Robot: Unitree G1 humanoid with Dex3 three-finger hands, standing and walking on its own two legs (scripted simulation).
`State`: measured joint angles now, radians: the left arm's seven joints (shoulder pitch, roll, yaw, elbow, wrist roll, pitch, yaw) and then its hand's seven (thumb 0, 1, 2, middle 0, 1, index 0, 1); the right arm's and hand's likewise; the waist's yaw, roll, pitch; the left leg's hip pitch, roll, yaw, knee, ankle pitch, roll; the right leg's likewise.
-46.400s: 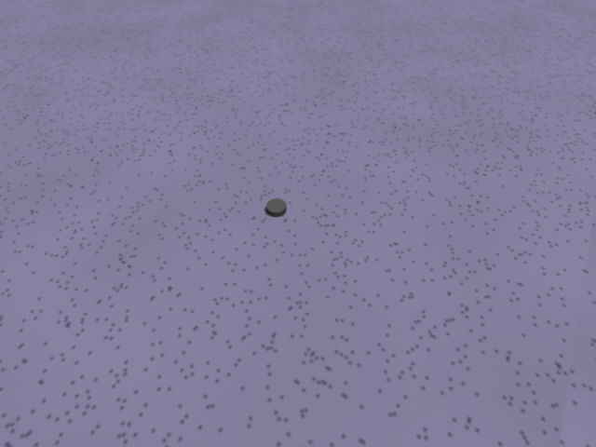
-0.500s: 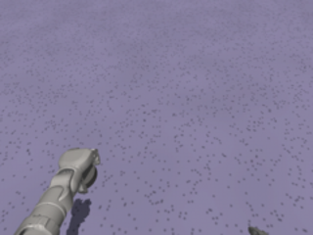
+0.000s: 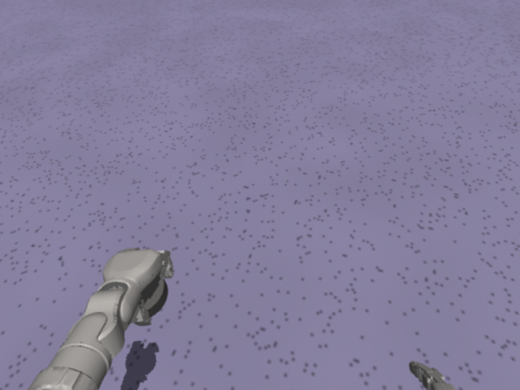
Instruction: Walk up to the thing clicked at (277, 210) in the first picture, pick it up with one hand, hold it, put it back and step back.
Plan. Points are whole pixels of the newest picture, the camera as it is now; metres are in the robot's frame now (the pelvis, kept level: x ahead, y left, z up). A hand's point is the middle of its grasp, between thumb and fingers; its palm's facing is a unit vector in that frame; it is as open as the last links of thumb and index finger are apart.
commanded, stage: hold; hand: left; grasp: from above
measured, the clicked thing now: (140, 292) +0.31 +0.24 -0.07
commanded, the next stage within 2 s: crouch in 1.18 s
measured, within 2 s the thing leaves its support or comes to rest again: neither
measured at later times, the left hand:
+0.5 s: hand (141, 297) +0.28 +0.22 -0.03, palm faces -0.43 -0.07 -0.90, open 10.2 cm
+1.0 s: hand (142, 294) +0.29 +0.21 -0.02, palm faces -0.44 -0.06 -0.90, open 10.2 cm
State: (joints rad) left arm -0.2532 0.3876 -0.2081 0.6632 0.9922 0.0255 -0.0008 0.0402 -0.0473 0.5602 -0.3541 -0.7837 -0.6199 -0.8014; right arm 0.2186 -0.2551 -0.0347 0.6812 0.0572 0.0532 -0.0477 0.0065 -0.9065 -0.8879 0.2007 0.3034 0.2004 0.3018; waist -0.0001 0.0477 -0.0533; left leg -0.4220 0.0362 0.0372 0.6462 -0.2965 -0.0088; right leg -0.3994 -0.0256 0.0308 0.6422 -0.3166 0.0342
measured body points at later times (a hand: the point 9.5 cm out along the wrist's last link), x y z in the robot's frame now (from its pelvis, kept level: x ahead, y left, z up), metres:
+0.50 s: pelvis -0.01 +0.00 +0.01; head +0.00 -0.03 +0.46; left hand +0.30 +0.22 +0.03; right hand +0.14 -0.26 -0.11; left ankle +0.02 +0.12 -0.72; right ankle +0.01 -0.14 -0.72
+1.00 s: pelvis +0.00 +0.00 +0.01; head +0.01 -0.03 +0.46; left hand +0.30 +0.22 +0.03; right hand +0.15 -0.25 -0.10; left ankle +0.02 +0.12 -0.72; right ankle +0.01 -0.14 -0.72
